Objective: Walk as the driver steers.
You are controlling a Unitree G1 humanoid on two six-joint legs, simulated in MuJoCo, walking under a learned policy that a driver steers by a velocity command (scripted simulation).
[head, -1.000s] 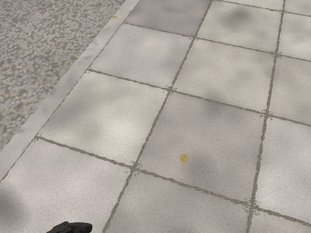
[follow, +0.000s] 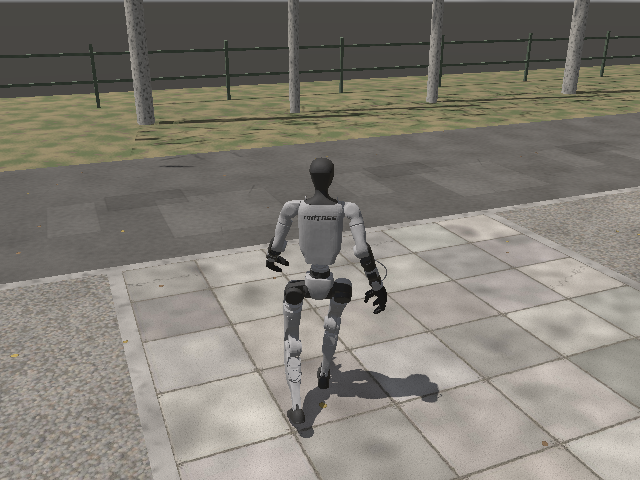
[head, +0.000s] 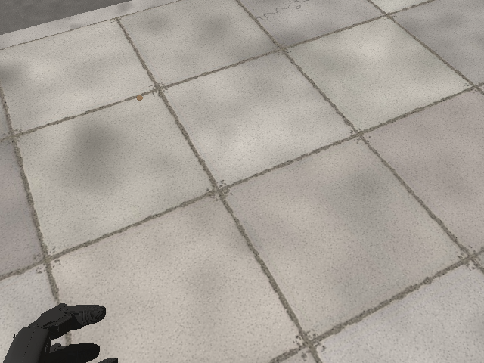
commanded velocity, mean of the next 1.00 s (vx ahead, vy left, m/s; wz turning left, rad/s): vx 0.09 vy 0.00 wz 0.30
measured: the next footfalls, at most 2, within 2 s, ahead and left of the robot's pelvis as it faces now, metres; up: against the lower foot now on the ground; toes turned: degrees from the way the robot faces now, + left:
left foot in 0.60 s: +0.28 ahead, +0.20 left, +0.00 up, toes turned +1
right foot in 1.14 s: +0.43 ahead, +0.05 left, +0.00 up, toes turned +40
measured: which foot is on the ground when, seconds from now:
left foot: up 0.00-0.58, down 0.60-1.00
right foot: down 0.00-0.62, up 0.64-1.00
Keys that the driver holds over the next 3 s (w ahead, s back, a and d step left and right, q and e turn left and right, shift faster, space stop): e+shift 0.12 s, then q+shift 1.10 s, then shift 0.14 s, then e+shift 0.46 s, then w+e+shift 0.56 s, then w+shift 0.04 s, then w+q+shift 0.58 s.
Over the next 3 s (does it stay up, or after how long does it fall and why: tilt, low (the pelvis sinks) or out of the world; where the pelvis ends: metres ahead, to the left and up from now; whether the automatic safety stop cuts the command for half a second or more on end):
stays up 1.12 0.08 0.04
